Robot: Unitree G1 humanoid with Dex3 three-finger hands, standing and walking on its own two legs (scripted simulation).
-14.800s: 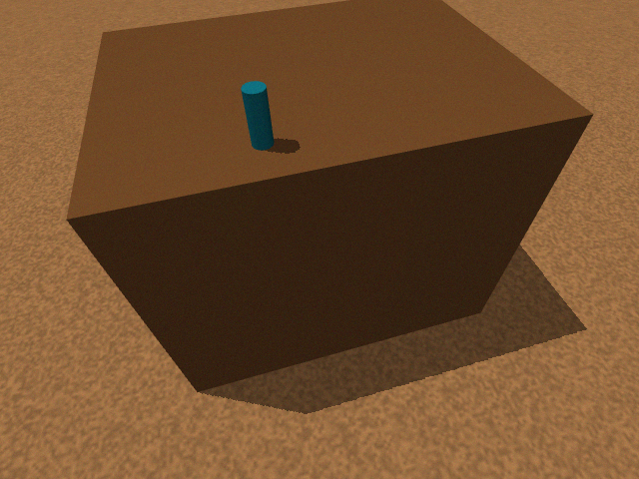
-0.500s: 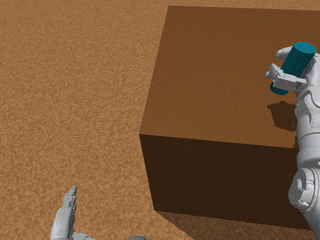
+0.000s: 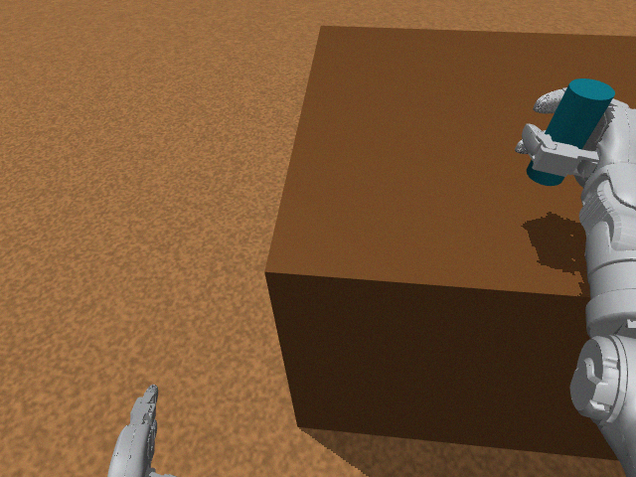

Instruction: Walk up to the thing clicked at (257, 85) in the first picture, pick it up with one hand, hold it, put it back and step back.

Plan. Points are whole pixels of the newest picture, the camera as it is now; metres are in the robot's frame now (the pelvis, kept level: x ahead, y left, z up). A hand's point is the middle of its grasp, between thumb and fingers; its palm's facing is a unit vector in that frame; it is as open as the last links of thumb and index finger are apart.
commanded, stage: lift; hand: right
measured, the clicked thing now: (565, 136) +0.46 -0.23 +0.20
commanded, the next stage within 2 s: hold in 1.14 s
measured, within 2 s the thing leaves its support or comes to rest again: neither
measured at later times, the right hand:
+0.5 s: hand (587, 107) +0.39 -0.19 +0.28, palm faces +0.18 +0.98 -0.01, open 5.6 cm
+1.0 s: hand (622, 96) +0.34 -0.18 +0.32, palm faces +0.20 +0.98 +0.00, open 5.7 cm
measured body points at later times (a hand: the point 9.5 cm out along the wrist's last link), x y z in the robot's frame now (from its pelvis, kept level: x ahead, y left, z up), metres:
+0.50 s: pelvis +0.00 +0.01 +0.01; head -0.02 +0.04 +0.46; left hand +0.17 +0.26 -0.07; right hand +0.38 -0.25 +0.28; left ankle +0.04 +0.15 -0.72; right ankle -0.01 -0.13 -0.72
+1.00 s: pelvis -0.01 +0.02 +0.01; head -0.06 +0.06 +0.46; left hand +0.17 +0.27 -0.06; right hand +0.33 -0.23 +0.32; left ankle +0.04 +0.15 -0.72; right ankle -0.01 -0.13 -0.72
